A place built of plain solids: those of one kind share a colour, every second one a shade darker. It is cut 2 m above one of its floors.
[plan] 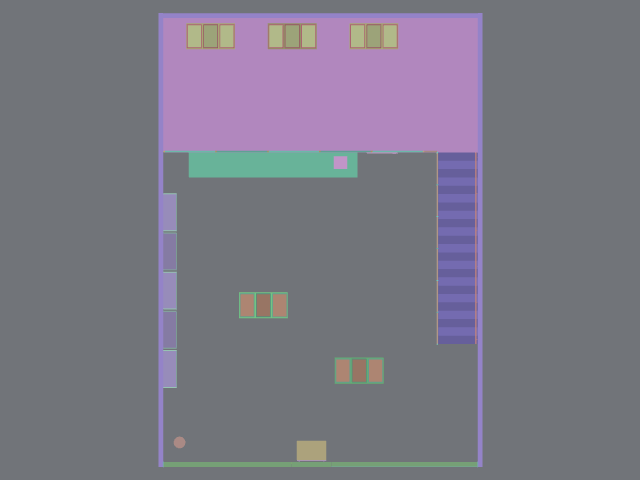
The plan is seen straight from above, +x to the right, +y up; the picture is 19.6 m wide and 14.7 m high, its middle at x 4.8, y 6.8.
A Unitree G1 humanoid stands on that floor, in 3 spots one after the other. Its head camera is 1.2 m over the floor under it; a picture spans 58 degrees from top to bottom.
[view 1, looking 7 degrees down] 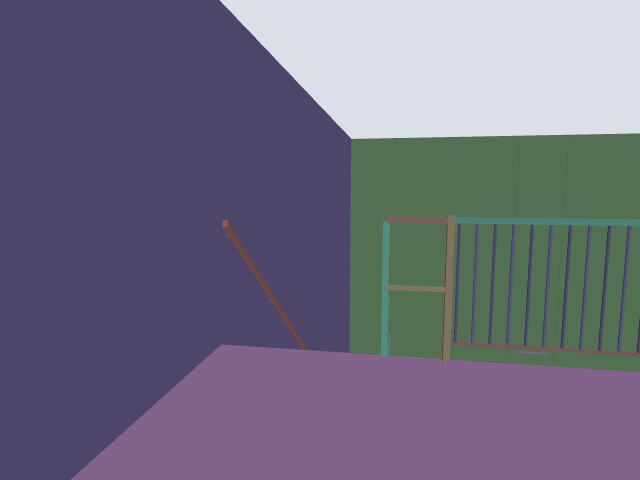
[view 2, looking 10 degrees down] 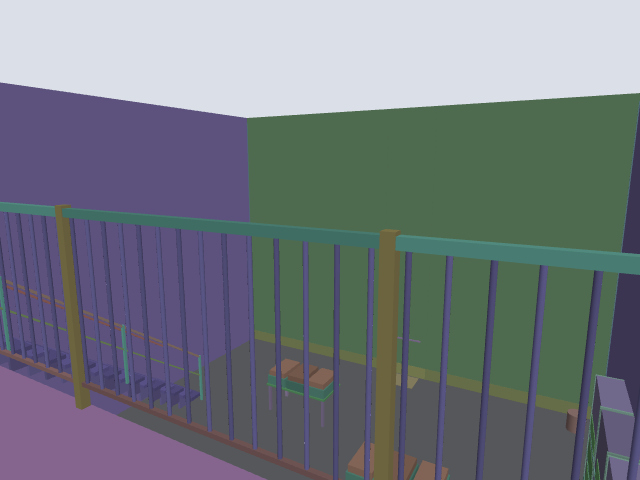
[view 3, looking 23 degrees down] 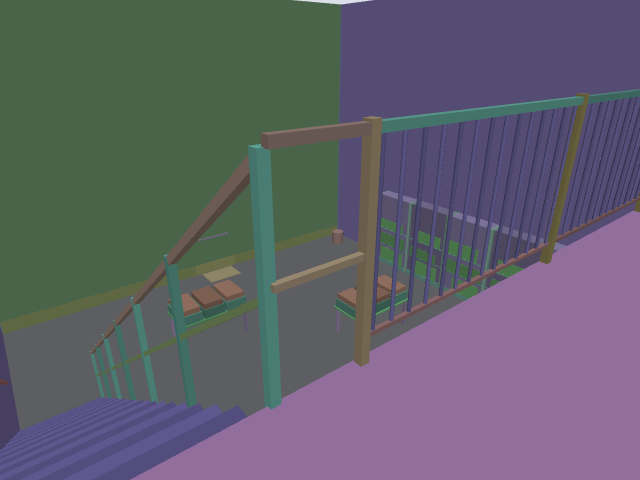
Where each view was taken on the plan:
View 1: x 8.33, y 12.50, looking -80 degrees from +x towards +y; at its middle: wall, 7.55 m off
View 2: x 1.20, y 10.68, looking -61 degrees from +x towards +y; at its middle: upper_guard_rail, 1.34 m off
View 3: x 9.03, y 10.58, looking -128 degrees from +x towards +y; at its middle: ground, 14.43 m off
